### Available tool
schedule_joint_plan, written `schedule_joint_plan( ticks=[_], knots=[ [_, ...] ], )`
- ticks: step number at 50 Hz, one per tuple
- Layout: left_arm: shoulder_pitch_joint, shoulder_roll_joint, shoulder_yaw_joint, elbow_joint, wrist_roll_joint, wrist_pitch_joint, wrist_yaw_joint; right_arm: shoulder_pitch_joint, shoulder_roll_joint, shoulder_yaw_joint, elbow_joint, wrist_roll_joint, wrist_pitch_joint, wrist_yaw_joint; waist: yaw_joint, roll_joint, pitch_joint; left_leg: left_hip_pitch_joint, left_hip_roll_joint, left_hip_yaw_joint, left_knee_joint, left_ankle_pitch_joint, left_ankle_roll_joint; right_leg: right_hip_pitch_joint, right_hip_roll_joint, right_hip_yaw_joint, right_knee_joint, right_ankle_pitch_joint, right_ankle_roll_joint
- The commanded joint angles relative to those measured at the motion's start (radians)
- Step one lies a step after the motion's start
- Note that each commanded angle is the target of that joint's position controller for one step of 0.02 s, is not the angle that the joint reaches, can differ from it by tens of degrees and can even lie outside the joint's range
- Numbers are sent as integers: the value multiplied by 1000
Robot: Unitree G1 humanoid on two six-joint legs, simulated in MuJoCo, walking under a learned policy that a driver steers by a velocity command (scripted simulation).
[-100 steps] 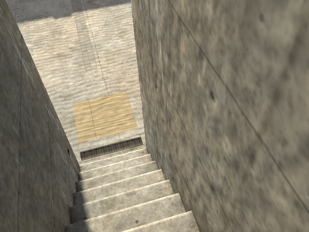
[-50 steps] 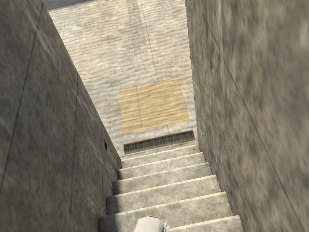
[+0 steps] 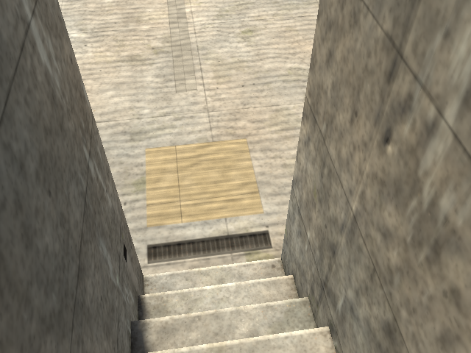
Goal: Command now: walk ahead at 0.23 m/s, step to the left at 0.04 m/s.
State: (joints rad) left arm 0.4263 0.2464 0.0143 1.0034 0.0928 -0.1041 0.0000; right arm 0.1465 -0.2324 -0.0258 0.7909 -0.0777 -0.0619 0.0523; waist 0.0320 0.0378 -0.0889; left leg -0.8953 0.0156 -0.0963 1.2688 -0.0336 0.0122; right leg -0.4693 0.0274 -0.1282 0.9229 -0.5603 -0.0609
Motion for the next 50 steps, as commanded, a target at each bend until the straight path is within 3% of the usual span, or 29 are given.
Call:
schedule_joint_plan(
  ticks=[1, 2, 3, 4, 5, 9, 10, 11, 14, 15, 16, 17, 18, 19, 22, 24, 26, 29, 30, 32, 34, 37, 40, 41, 42, 43, 45, 47, 50],
  knots=[
    [-370, 45, -21, -188, 15, -71, 21, 278, -72, -10, 79, -59, 5, 58, -147, -93, 49, 474, 25, 65, -294, 703, 38, -520, -45, -2, -139, 200, -78],
    [-82, 38, 11, -56, -156, -20, 40, 50, 70, 17, -15, 97, -4, -44, -126, 206, -12, 779, -82, 121, -404, 712, -36, -444, -120, 144, -221, 73, -73],
    [-218, 185, -12, -128, 41, -50, 10, 125, -57, 2, 13, -20, 8, 42, -94, -193, 95, 631, 15, 106, -400, 633, -11, -521, -110, 24, -58, -17, -50],
    [-180, 158, -8, -109, 36, -52, -6, 113, -109, -28, 10, -55, 6, 53, -74, -131, 109, 620, -14, 142, -429, 537, -17, -458, -129, 28, -18, -42, -65],
    [70, -1, -2, -31, -137, 5, 25, -96, 48, 19, -52, 86, 5, -53, 43, 110, 92, 605, -73, 146, -688, 580, -34, -164, -103, 129, -70, 155, -75],
    [2, 78, 32, -13, -50, 96, 60, 295, -81, -29, 104, 86, -10, -95, -69, -147, 116, 764, 41, 117, -1148, 482, 10, 128, -118, 142, 443, 655, -151],
    [-15, 56, 37, -16, -52, 95, 45, 471, -134, -49, 177, 56, 0, -75, -112, -127, 66, 1039, 103, 65, -1123, 638, 40, -28, -54, 124, 700, 552, -148],
    [70, -72, 25, -49, -95, 95, 21, 512, -190, -53, 198, 24, -6, -58, -44, 159, -23, 1424, 256, -23, -633, 1286, 99, -516, 84, 68, 1091, -383, -79],
    [59, -42, 2, -47, -51, 110, 56, 429, -106, -17, 175, 87, -4, -53, -41, 46, 0, 1119, 303, -118, -663, 616, 210, -664, 20, 209, 1174, -197, -76],
    [126, -17, -14, -167, -42, 29, -38, 430, -360, -85, 162, -68, -14, 78, 39, 275, 169, 793, 404, -412, -828, 85, 354, -943, -104, 255, 1378, 127, -13],
    [43, -12, -23, -156, -13, 5, -29, 325, -200, -53, 150, -71, -29, 98, 31, 17, 176, 732, 416, -428, -811, -41, 388, -1017, -216, 366, 1178, 366, 22],
    [52, -41, -36, -136, 7, 17, -24, 289, -39, -13, 157, -52, -49, 78, 57, -60, 166, 585, 300, -346, -782, -197, 320, -994, -238, 322, 978, 557, 27],
    [-134, -6, -1, -120, -10, 90, 48, 321, 62, 37, 177, 124, -46, -40, -39, -93, 44, 568, 306, -309, -781, -19, 335, -593, -76, 284, 806, 406, 102],
    [21, -8, -17, -110, -22, 37, -18, 311, 86, 42, 188, -33, -77, 17, 57, -20, 229, 282, 80, -97, -733, -147, 200, -759, -200, 213, 817, 808, 40],
    [-45, -30, -16, -87, 31, 30, -75, 347, -50, 26, 178, -19, -101, 7, 2, 69, 138, 190, 70, -165, -706, -300, 260, -607, -196, 154, 663, 797, 48],
    [-49, -36, -21, -97, -3, 22, -59, 404, -70, 30, 204, -32, -90, 7, 7, -11, 72, 394, 148, -244, -637, -48, 273, -693, -208, 190, 616, 746, 74],
    [-127, 10, -14, -128, -16, 9, -29, 407, -72, 30, 195, -18, -86, 6, -13, -18, 28, 543, 177, -292, -592, 106, 269, -722, -208, 186, 563, 572, 110],
    [-288, -45, -60, -166, 2, 14, -18, 613, 111, 63, 284, -8, -59, -34, -166, -8, 75, 1032, 238, -474, -472, 22, 320, -1201, -260, 335, 306, 623, 150],
    [-387, 5, -10, -195, -38, 41, 23, 606, -37, 7, 267, 113, -36, -106, -141, -83, -26, 939, 213, -416, -438, 15, 303, -733, -187, 334, 87, 710, 142],
    [-343, -23, -3, -153, -74, 76, 36, 563, -73, 2, 262, 120, -14, -134, -110, 14, 30, 755, 163, -300, -350, 16, 248, -541, -106, 249, 105, 758, 131],
    [-421, -45, -6, -145, -92, 81, 26, 468, 14, 18, 210, 131, -10, -129, -125, -34, 177, 487, 40, -123, -349, -315, 189, -290, -38, 126, -211, 1037, 149],
    [-408, -89, -6, -142, -139, 78, 28, 420, 7, 5, 205, 69, 24, -108, -170, 40, 251, 351, 25, -119, -311, -256, 229, 10, -18, 88, -440, 974, 154],
    [-133, 38, 45, -76, -128, 75, 38, 468, -30, -22, 246, 46, 24, -108, -88, 53, 212, 393, -18, -124, -55, -169, 221, 328, -133, 127, -739, 1052, 100],
    [222, 117, 58, -52, 69, 97, -83, 445, -147, -14, 309, -105, 17, 67, 62, -20, 169, 125, 53, -240, 141, -345, 126, 718, -175, 145, -383, 1032, 12],
    [175, 118, 80, -45, -101, 104, -17, 394, -13, -51, 255, 86, 6, -27, 135, 27, 107, 151, -200, 38, 496, -837, 175, 627, -257, 283, -660, 1120, 13],
    [280, 280, 90, -95, 39, 86, -130, 513, -60, -39, 234, 72, 8, 80, 26, -539, -127, -149, -127, -2, 945, -864, 41, 1020, -253, 189, -247, 1317, -83],
    [36, 172, 57, -163, -23, 56, -159, 463, -65, -34, 172, 93, 8, 74, -57, -182, -185, -256, -51, 9, 896, -638, -25, 827, -386, 451, -354, 1299, -173],
    [-155, 143, 27, -192, -32, 23, -162, 445, 71, 51, 163, 99, -17, 22, -156, 3, 62, -243, 75, -36, 777, -377, -85, 335, -418, 506, -516, 696, -127],
    [-66, -22, -12, -114, -42, -26, -117, 469, 53, 47, 196, 70, -17, 9, -181, -47, 194, -105, 127, 5, 431, -12, -93, -149, -214, 302, -496, 570, -100]
  ],
)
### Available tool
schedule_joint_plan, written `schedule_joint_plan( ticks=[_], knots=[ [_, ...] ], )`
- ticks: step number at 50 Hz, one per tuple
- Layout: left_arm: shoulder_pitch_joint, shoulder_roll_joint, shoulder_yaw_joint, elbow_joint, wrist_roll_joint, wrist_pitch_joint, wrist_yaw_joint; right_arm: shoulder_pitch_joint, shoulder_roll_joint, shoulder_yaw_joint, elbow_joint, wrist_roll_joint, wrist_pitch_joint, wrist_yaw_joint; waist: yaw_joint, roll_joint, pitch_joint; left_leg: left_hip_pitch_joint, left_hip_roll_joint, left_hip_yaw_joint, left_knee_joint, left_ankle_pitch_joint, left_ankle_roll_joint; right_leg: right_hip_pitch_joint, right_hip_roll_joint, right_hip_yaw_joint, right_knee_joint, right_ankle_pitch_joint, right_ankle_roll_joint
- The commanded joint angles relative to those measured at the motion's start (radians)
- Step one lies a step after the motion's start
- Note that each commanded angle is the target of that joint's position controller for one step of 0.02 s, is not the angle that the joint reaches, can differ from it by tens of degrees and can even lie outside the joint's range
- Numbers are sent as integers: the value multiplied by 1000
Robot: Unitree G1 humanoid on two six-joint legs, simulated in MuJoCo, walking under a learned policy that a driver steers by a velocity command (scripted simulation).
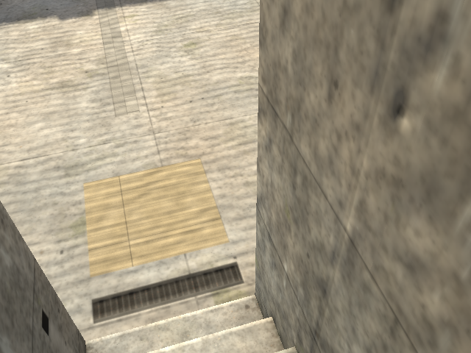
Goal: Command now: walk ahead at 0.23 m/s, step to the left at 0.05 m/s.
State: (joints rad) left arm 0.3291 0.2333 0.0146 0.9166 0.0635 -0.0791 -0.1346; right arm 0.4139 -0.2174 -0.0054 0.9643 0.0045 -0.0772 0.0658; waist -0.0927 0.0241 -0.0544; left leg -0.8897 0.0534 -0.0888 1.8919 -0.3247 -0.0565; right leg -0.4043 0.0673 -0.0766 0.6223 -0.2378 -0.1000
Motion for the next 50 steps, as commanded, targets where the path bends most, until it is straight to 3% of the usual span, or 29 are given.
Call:
schedule_joint_plan(
  ticks=[1, 4, 8, 14, 17, 19, 20, 22, 23, 24, 25, 26, 27, 29, 31, 33, 36, 37, 38, 39, 40, 41, 43, 44, 45, 47, 48, 49, 50],
  knots=[
    [79, 37, -1, -32, -31, -58, 43, 212, -25, 2, 57, -42, 7, 7, -8, -17, 117, -72, 67, 8, -383, 416, -22, -260, -237, 251, -214, 14, -92],
    [183, 171, 41, 23, 15, -51, 51, 153, -53, -6, 29, -79, 38, 2, 22, -126, 66, -136, 52, -20, -412, 441, -11, -117, -318, 437, -288, -115, -203],
    [203, 44, 11, 76, 23, -39, 44, 66, -42, 11, 9, -81, 48, -26, 33, -25, 60, -306, 71, -81, -402, 330, -4, 85, -360, 473, -257, -53, -229],
    [252, 21, -8, 114, 23, -47, 66, -5, -46, 11, 23, -85, 29, -24, 68, -60, 13, -143, 51, 23, -426, 231, -9, 80, -279, 333, -182, 46, -187],
    [269, 13, -7, 115, 15, -51, 77, -55, -28, 16, 2, -73, 20, -15, 90, -63, 1, -25, 62, 38, -605, 149, -22, 93, -295, 313, -135, 108, -174],
    [191, 58, 6, 89, 16, -46, 72, -47, -31, 19, 13, -50, 12, -21, 70, -66, -16, 180, 56, 52, -695, 78, -50, 8, -309, 315, -118, 155, -165],
    [161, 72, 16, 66, -26, -40, 68, -137, -27, 19, -3, -41, 9, -19, 100, -45, 0, 246, 27, 125, -919, -144, -75, 7, -286, 277, -138, 157, -152],
    [140, 155, 48, 68, -18, -22, 57, -57, -28, 22, 55, -14, -5, -18, 81, -54, 2, 457, -29, 183, -1041, -17, -79, -50, -282, 284, -57, 276, -167],
    [96, 150, 53, 60, -5, -15, 45, 31, -41, 12, 92, -3, -18, -23, 34, -39, -28, 589, -62, 205, -1108, 82, -68, -88, -264, 284, 25, 361, -174],
    [53, 103, 53, 58, -25, -8, 16, 87, -81, -1, 93, 9, -26, -35, 9, -19, -66, 670, 4, 102, -1227, 244, -20, -41, -257, 268, 100, 326, -132],
    [115, 64, 65, 50, -29, -7, 20, 25, -162, -24, 93, 7, -38, -39, 80, 117, -111, 820, 51, -6, -1269, 499, 93, -114, -147, 134, 261, 204, -55],
    [49, 50, 70, 17, -32, -10, 24, 51, -218, -48, 90, -4, -45, -31, 61, 191, -67, 895, 114, -141, -1350, 465, 212, -329, -54, 19, 429, -92, 2],
    [-75, 24, 68, -41, -46, -27, 34, 37, -199, -49, 54, -20, -48, -3, 9, 228, 48, 840, 183, -282, -1397, 473, 305, -527, -33, -13, 576, -355, 19],
    [-122, -18, 65, -39, -21, -36, 57, 42, -162, -71, 63, -24, -33, -13, 11, 37, 106, 770, 238, -320, -1359, 405, 364, -665, -91, 68, 666, -293, -11],
    [-82, -50, 59, -26, 5, -37, 60, -30, -47, -46, 51, -16, -15, -9, 64, 20, 63, 627, 188, -185, -1261, 370, 329, -581, -124, 67, 628, -94, -13],
    [24, -60, 47, 16, 26, -20, 49, -175, 25, -21, -6, -46, -8, -27, 125, 34, 1, 306, 107, -23, -1208, 130, 287, -252, -120, 36, 589, 101, 6],
    [178, 26, 67, 37, 4, -27, 46, -379, -128, -52, -91, -25, -26, -21, 231, -32, 3, -84, 18, 112, -1115, 20, 223, 230, -16, -83, 563, 76, 61],
    [214, 57, 78, 26, 4, -35, 56, -444, -158, -59, -112, -4, -35, -13, 279, -73, -9, -128, 4, 108, -997, 138, 204, 349, 3, -72, 463, 3, 62],
    [302, 148, 97, 22, -1, -43, 75, -499, -139, -64, -152, 4, -29, 6, 342, -323, -57, -141, -113, 156, -594, 118, 136, 397, -94, 199, 142, 86, -52],
    [380, 206, 85, -3, -2, -50, 71, -363, -96, -66, -156, -44, -23, 12, 279, -413, -182, -231, -174, 46, -373, -377, 67, 481, -294, 712, -43, 328, -280],
    [423, 205, 86, 28, -2, -61, 68, -335, -74, -60, -149, -16, -32, 11, 255, -271, -57, -437, -143, -47, -281, -331, 71, 489, -411, 922, -89, 264, -364],
    [354, 135, 91, 59, -66, -14, 183, -242, -107, -76, -82, -29, -3, -82, 203, 25, 60, -261, -103, -154, -534, -394, 86, 352, -422, 859, -22, 115, -247],
    [96, 117, 76, -7, -34, 23, 234, -184, -85, -70, -53, -59, 72, -135, 86, -8, 117, 36, -92, -73, -465, -183, 59, -22, -395, 770, 39, 187, -189],
    [-84, -14, -3, -58, 51, -16, 134, -137, 40, 2, -46, -104, 54, -2, 32, -120, 87, 30, -12, -94, -529, 279, 66, -349, -308, 524, 71, -182, -226],
    [-121, -30, -13, -45, 50, -34, 123, -140, -13, -16, -44, -118, 70, 42, 28, -57, 104, 92, 42, -99, -583, 549, 33, -437, -272, 474, 129, -300, -194],
    [72, 27, -7, 47, 42, -71, 152, -196, -63, -31, -100, -114, 73, 69, 87, -48, 29, 50, 7, 2, -599, 592, 52, -367, -227, 419, 243, -386, -194],
    [188, 64, 52, 57, -65, -26, 199, -462, -86, -45, -210, -57, 75, -62, 144, 207, 25, 129, -60, -48, -717, 588, 28, -195, -255, 523, 204, -490, -127],
    [92, 83, 46, 38, -85, -2, 221, -528, -25, -12, -234, -47, 64, -100, 128, 33, 48, 133, -43, -49, -842, 653, 2, -229, -249, 504, 219, -538, -102],
    [52, 81, 49, 17, -79, 9, 228, -533, -26, -6, -244, -34, 60, -117, 131, -28, 69, 213, -64, -33, -952, 681, -15, -251, -219, 415, 222, -538, -76]
  ],
)
Over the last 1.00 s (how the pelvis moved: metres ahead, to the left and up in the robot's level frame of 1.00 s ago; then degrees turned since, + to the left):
0.33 -0.05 -0.37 -1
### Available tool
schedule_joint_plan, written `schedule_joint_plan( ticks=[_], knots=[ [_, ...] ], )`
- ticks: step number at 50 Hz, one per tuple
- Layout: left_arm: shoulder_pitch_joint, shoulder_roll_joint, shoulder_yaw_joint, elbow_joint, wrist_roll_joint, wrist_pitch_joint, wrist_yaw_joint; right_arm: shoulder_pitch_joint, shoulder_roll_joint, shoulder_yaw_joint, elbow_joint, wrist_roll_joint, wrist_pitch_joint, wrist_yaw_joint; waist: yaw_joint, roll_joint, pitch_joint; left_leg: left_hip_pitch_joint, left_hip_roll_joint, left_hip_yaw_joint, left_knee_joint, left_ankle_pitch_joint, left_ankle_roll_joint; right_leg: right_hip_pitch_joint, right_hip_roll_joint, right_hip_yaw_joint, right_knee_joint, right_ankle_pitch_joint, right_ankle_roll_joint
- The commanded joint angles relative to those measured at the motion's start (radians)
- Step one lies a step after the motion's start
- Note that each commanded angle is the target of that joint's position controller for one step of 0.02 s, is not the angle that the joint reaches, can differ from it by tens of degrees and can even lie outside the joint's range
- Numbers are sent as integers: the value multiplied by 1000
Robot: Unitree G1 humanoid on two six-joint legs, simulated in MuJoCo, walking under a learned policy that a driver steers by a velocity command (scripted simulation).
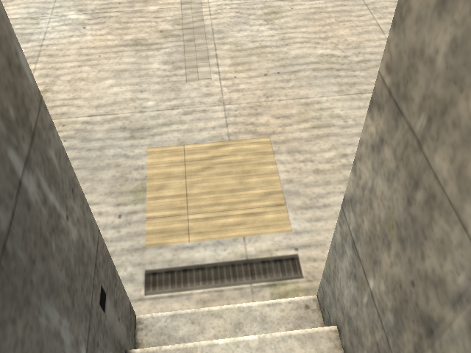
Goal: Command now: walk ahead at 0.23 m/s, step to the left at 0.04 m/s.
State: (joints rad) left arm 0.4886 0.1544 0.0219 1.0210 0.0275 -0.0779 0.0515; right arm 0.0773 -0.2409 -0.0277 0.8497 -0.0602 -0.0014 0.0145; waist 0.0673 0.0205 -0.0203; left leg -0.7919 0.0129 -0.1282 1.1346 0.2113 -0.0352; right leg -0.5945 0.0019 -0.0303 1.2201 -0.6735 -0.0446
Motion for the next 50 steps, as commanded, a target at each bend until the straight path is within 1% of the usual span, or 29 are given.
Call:
schedule_joint_plan(
  ticks=[1, 7, 8, 9, 10, 11, 12, 13, 16, 17, 19, 21, 23, 31, 32, 33, 34, 38, 39, 40, 41, 43, 44, 45, 46, 47, 48, 49, 50],
  knots=[
    [-158, 157, 33, -102, -29, 22, 43, -201, 29, 30, -132, 55, -12, -64, -34, -105, 37, 249, -28, 46, -390, 126, -54, -92, -117, 275, -412, -45, -118],
    [-135, 115, 18, -70, 13, 50, 8, 283, -68, -20, 41, 80, -30, -58, -128, -112, 123, 710, 58, 114, -943, 98, 36, -46, -80, 54, 14, 280, -106],
    [-75, 98, 28, -32, 17, 72, 11, 449, -105, -47, 112, 59, -26, -53, -143, -53, 83, 931, 71, 136, -914, 85, 45, -109, -39, 53, 262, 400, -125],
    [-59, -8, 11, -60, -1, 83, -1, 613, -143, -42, 171, 37, -53, -27, -154, 156, 22, 1118, 197, 34, -638, 636, 93, -402, 103, 17, 714, -210, -102],
    [-4, -12, 6, -87, -17, 85, 4, 531, -167, -29, 144, 36, -73, -10, -42, 136, 22, 1136, 250, -38, -443, 720, 87, -588, 73, 48, 843, -258, -95],
    [112, 131, 10, -118, 26, -10, -111, 533, -388, -102, 95, -70, -81, 118, -38, 446, -34, 1067, 255, -142, -563, 360, 201, -828, 34, 84, 1124, -31, -40],
    [-137, 52, 22, -108, 31, 30, -16, 440, -75, -23, 103, 87, -75, 17, -84, 3, -23, 889, 322, -125, -555, 119, 215, -631, 71, 218, 917, 115, -54],
    [-220, 1, -20, -217, 25, 55, 7, 360, -108, -6, 75, 113, -70, -38, -59, 175, -11, 677, 397, -325, -720, -419, 308, -602, 36, 245, 648, 332, 6],
    [-257, 51, -3, -149, 6, 139, 5, 386, 28, 78, 105, 99, -37, -76, -46, 87, 74, 510, 276, -297, -705, -592, 214, -566, 49, 254, 615, 409, 99],
    [27, 95, -16, -148, 23, 43, -93, 336, -158, 4, 76, -73, -112, 39, 36, 187, 303, 255, 85, -45, -662, -607, 127, -749, 5, 139, 574, 851, 29],
    [-51, 103, -7, -146, 80, 16, -138, 356, -92, -8, 94, -51, -168, 59, 0, 71, 105, 130, 81, -111, -658, -654, 177, -531, -77, 12, 436, 880, -11],
    [-117, 96, -24, -146, 54, 25, -128, 537, -38, 12, 195, -71, -168, 32, -63, 38, 99, 325, 158, -279, -601, -659, 229, -706, -137, 111, 390, 873, 14],
    [-123, 78, -50, -152, 29, 26, -112, 590, -9, 32, 214, -37, -165, 22, -53, 7, 2, 492, 209, -325, -531, -324, 221, -798, -150, 155, 412, 845, 42],
    [-317, 137, -44, -209, 40, -24, -109, 582, -48, 15, 158, -37, -150, 28, -124, 27, 13, 563, 161, -274, -417, -167, 291, -706, -151, 56, 270, 537, 69],
    [-334, 101, -57, -190, 58, -12, -107, 626, 91, 48, 199, -36, -145, 6, -174, 47, 39, 772, 175, -320, -281, -264, 328, -931, -206, 198, 84, 734, 82],
    [-394, 56, -29, -183, 21, 51, -48, 649, 37, 33, 199, 97, -98, -68, -132, 33, -83, 742, 204, -354, -282, -25, 295, -487, -151, 216, -48, 623, 104],
    [-367, 58, -42, -177, -5, 70, -29, 598, -23, 23, 165, 108, -81, -74, -105, 59, -67, 635, 183, -246, -305, 99, 266, -319, -107, 133, -66, 615, 111],
    [-472, 123, -14, -201, -12, 46, -23, 531, -24, 20, 125, 83, -67, -80, -166, 116, 88, 589, 113, -215, -171, -225, 242, -306, -78, 88, -375, 751, 108],
    [-489, 158, -22, -231, 64, -8, -87, 724, 51, 19, 157, -1, -78, -4, -251, 80, 259, 726, 162, -278, -170, -353, 321, -774, -90, 4, -274, 663, 59],
    [-561, 126, 7, -223, -21, 11, -40, 695, 30, 28, 186, 62, -88, -52, -260, 133, 133, 708, 83, -264, -158, -222, 249, -450, -86, 138, -447, 578, 53],
    [-539, 121, 1, -232, -51, 13, -32, 680, 11, 31, 175, 66, -85, -68, -236, 93, 116, 649, 44, -163, -120, -276, 218, -341, -52, 79, -470, 625, 55],
    [-523, 101, 2, -198, -49, 14, -27, 692, 0, 31, 218, 50, -82, -84, -227, -72, 82, 473, -9, -168, -81, -445, 193, -111, -46, 96, -361, 655, 40],
    [-419, 90, 7, -185, -46, 6, -21, 644, -37, 19, 217, 49, -86, -89, -142, -64, 81, 398, -28, -153, 32, -315, 185, -21, -26, 86, -347, 782, 38],
    [-167, 215, 22, -131, 58, -40, -69, 394, 36, 14, 48, 17, -93, -12, -18, -89, 81, 198, 25, -15, 113, -171, 174, 56, 11, -20, -438, 482, -27],
    [-108, 133, 33, -97, 19, -33, -21, 452, -77, -2, 147, 81, -105, -51, 47, -146, -95, -143, -94, 52, 437, -227, 71, 693, -128, 277, -470, 641, -69],
    [86, 165, 38, -40, -7, -7, 1, 236, -152, -23, 70, 80, -122, -55, 210, -340, -132, -328, -23, 50, 450, -851, 58, 813, -198, 387, -564, 583, -86],
    [289, 290, 54, -35, 101, -43, -30, 9, -54, -27, -95, -45, -92, 10, 255, -241, -24, -384, -84, 154, 652, -815, 85, 468, -208, 540, -703, -102, -187],
    [152, 250, 33, -41, 101, -72, -54, 49, 5, -20, -96, -79, -78, 19, 152, -166, 73, -446, -33, 38, 542, -654, 98, 320, -285, 658, -624, -262, -250],
    [-90, 98, 22, -39, 25, -27, 17, 145, -80, -34, -12, 52, -71, -57, 40, -222, 32, -394, 84, -244, 266, -887, 46, 491, -308, 588, -455, 247, -135]
  ],
)
Over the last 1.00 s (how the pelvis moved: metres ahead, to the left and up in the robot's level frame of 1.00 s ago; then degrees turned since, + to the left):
0.14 0.11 -0.08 1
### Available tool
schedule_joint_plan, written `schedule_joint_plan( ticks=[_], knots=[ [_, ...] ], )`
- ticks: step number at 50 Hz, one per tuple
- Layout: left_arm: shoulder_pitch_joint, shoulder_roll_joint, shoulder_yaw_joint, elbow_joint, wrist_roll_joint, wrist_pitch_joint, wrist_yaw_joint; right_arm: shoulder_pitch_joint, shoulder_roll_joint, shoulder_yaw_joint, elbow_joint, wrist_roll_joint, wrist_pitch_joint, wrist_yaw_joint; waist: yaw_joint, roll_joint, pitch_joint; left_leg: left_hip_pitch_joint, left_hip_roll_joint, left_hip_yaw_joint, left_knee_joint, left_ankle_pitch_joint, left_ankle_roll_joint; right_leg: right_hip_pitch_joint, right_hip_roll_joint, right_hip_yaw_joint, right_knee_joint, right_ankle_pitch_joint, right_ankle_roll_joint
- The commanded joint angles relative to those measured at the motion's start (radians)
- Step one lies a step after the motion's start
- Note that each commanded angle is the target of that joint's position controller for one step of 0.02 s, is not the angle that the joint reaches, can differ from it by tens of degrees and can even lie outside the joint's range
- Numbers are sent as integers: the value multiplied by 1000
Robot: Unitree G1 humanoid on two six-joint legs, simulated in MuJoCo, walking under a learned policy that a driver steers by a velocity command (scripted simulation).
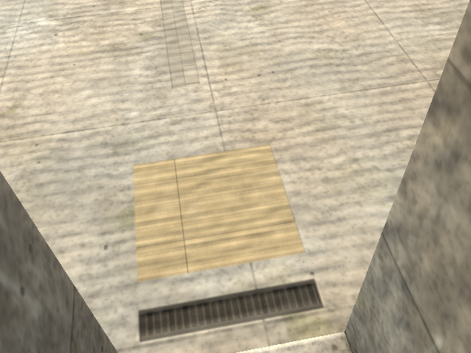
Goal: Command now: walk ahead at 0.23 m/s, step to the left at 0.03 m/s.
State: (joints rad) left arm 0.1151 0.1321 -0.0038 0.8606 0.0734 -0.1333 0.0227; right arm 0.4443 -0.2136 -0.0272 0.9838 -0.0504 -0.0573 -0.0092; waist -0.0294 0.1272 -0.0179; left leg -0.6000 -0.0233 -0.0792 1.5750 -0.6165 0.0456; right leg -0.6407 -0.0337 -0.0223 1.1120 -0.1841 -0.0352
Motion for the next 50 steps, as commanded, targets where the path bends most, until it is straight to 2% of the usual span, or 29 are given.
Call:
schedule_joint_plan(
  ticks=[1, 2, 3, 4, 5, 6, 7, 9, 10, 11, 12, 13, 14, 15, 16, 19, 20, 23, 25, 29, 31, 32, 34, 35, 38, 39, 40, 45, 50],
  knots=[
    [168, 123, 47, 74, -45, 56, 75, -155, -62, -20, -117, 45, 10, -57, 59, -286, 37, -313, 131, -208, -190, -25, -66, 217, -222, 479, -377, -155, -90],
    [66, 125, 54, 52, -38, 42, 99, -103, -108, -36, -116, 54, 6, -76, -31, -201, 39, -123, 77, -147, -321, 407, -95, 36, -143, 376, -277, -446, -43],
    [-79, 63, -11, -127, -57, -39, 57, 117, 23, 2, -44, -135, -19, -25, -46, 2, 51, 50, 103, 67, -566, 1093, -59, -345, -118, 117, -167, -438, -57],
    [-38, 128, 39, 41, -83, 5, 93, 49, -9, -21, -69, 115, -11, -18, -211, -42, -101, 523, 8, 36, -722, 1231, -96, -321, -64, 67, -197, -556, -27],
    [-104, 180, 30, 26, -102, 18, 96, 144, -38, -3, -73, 138, 19, -13, -283, -165, -150, 607, 77, 70, -775, 1145, -94, -271, -53, 17, -198, -386, -22],
    [-194, 111, -30, -118, 6, -79, 33, 325, 47, -4, -7, -177, -6, 20, -267, -147, 181, 765, 92, 176, -484, 1122, -119, -833, -4, -115, -177, -434, 72],
    [-328, 158, -16, -159, 11, -116, 10, 596, -7, -36, 84, -204, -5, 30, -410, -9, 193, 873, 55, 209, -427, 994, -161, -911, -33, -116, -2, -509, 70],
    [-637, 115, -24, -290, -29, -153, -41, 974, -8, -48, 195, -110, -23, 61, -609, 204, 139, 925, 60, 32, -761, 589, -162, -872, 68, -101, 498, -622, 137],
    [-656, 154, 40, -161, -23, 16, 11, 765, -15, 13, 45, 96, -18, 12, -668, -107, 200, 488, 140, -96, -1019, 559, 60, -571, 244, 55, 793, -655, 68],
    [124, -24, -25, -132, -77, -61, -62, 400, -214, -35, 16, -38, -75, 62, -30, 229, 124, 505, 80, -116, -901, 1061, -58, -642, 144, 169, 635, -151, -70],
    [345, 71, 23, -46, -48, -58, -74, 182, -259, -44, -51, 31, -86, 109, 137, 240, -5, 420, 214, -262, -875, 1568, 112, -594, 60, 85, 633, -134, -40],
    [259, 144, 25, -74, -39, -40, -75, 58, -221, -34, -91, 43, -106, 113, 123, 78, -86, 362, 244, -277, -841, 1444, 165, -623, 9, 39, 655, -148, 8],
    [75, -37, -10, -47, 54, 52, 22, 174, -117, -10, -49, 148, -87, 16, 108, -117, -54, 353, 338, -625, -926, 1412, 143, -506, 6, 70, 630, -52, 51],
    [35, -14, -10, -23, 24, 97, 54, 187, -73, 12, -19, 137, -71, -14, 94, -66, 36, 257, 338, -654, -927, 1391, 97, -504, -17, 123, 586, -32, 77],
    [68, 142, -19, -56, -16, 26, -72, -59, -45, 36, -73, -16, -70, 30, 92, -149, 297, 35, 297, -516, -676, 728, 91, -756, -179, 222, 296, 337, 48],
    [69, 199, 28, 15, 23, 35, -126, 215, -23, 31, 4, -6, -92, 7, 20, -68, 100, -28, 84, -286, -471, 505, 41, -349, -51, 31, 74, 734, -1],
    [-188, 44, 3, -54, -3, 84, -48, 291, -97, 7, 15, 140, -85, -36, -82, -182, -66, 209, 178, -550, -699, 618, 61, -233, 22, 50, 123, 543, 28],
    [-265, 104, 0, -111, -86, 102, 1, 112, -137, -33, -17, 44, -27, -82, -82, -51, 97, 431, 182, -570, -636, 730, 137, -357, -5, 149, -321, 351, 56],
    [-276, 116, 3, -112, -121, 73, -8, 121, -57, -28, 11, 45, -19, -88, -140, 17, 114, 313, 128, -386, -598, 809, 140, -57, -9, 61, -575, 453, 20],
    [234, 160, 42, 109, -103, 88, -10, 106, -71, -58, 66, 39, -53, -51, 45, -133, 25, 220, 51, -38, -5, 1086, 70, 486, 81, -103, -965, 471, -61],
    [471, 144, 46, 193, -88, 84, -20, -61, -32, -75, 11, 27, -28, -46, 147, -304, -36, -504, -88, 83, 574, -274, 58, 1084, -137, 111, -557, 920, -165],
    [467, 155, 29, 190, -60, 82, -28, -7, 18, -61, -20, 37, -37, -44, 96, -229, -65, -660, -68, -26, 542, -238, 62, 1115, -240, 233, -494, 901, -253],
    [467, 151, 34, 196, -56, 92, -25, 54, 70, -50, -8, 18, -37, -38, 11, -112, -18, -608, 5, -55, 360, 2, 74, 723, -257, 269, -497, 324, -297],
    [397, 174, 48, 191, -62, 88, -7, -39, 93, -34, -30, 1, -27, -37, 14, -263, -9, -672, 75, -69, 304, 129, 32, 608, -316, 438, -545, -47, -355],
    [279, 72, -9, 119, -75, 84, 22, -173, 49, -34, -32, -20, 11, -18, -57, -195, 97, -178, 63, 55, -121, 649, -81, -19, -186, 364, -617, -46, -282],
    [318, 43, -24, 200, 40, 21, -55, -58, 154, 50, -48, -87, 7, 117, -71, -296, 234, -188, 185, 14, -79, 973, 41, -232, -100, 231, -612, -75, -245],
    [294, -5, -41, 212, 19, -15, -56, -49, 119, 39, -65, -140, 3, 154, -82, -246, 195, -177, 173, -32, -293, 1146, 65, -225, -90, 246, -554, -84, -253],
    [614, 81, -47, 328, 15, -14, -21, -380, -16, 43, -146, -54, 14, 146, 108, -192, 85, -59, 73, 84, -745, 1093, -17, 10, -83, 334, -317, -296, -256],
    [594, 131, -20, 300, 1, 24, -24, -313, -3, 52, -148, -69, 10, 138, 104, -187, 89, 120, 68, 75, -1015, 910, 18, 202, -82, 459, -105, -14, -244]
  ],
)
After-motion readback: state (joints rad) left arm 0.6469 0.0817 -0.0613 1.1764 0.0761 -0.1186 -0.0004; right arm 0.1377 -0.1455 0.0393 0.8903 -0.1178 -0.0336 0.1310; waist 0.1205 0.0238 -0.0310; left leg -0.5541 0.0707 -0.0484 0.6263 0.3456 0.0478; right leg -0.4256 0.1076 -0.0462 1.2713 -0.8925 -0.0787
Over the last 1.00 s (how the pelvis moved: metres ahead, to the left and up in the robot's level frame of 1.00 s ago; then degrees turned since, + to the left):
0.28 0.09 -0.20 2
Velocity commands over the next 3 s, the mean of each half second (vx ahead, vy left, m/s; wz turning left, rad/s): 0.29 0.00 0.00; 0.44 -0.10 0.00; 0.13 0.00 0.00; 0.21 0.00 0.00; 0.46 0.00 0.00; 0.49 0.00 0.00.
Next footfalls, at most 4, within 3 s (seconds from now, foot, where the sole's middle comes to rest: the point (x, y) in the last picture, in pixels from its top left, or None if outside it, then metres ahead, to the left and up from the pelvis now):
0.20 left None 0.11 0.12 -0.88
0.60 right None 0.37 -0.06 -1.09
1.06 left None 0.56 0.15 -1.29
1.36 right None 0.64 -0.05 -1.29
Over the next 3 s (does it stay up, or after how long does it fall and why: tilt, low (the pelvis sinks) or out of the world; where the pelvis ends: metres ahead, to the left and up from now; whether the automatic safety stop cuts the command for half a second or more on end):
stays up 1.19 0.06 -0.71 its command is cut before an obstacle from the start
